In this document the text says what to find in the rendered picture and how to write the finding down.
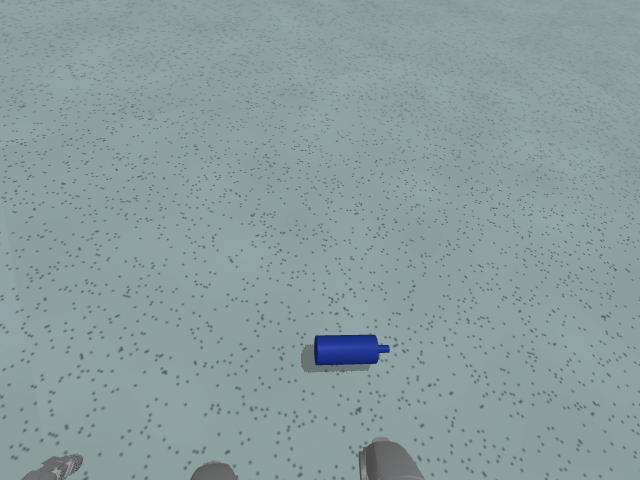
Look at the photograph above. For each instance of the bottle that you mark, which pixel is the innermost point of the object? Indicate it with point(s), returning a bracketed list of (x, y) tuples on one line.
[(347, 349)]

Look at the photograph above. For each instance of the left robot hand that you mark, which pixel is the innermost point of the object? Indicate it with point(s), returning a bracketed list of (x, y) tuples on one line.
[(56, 468)]

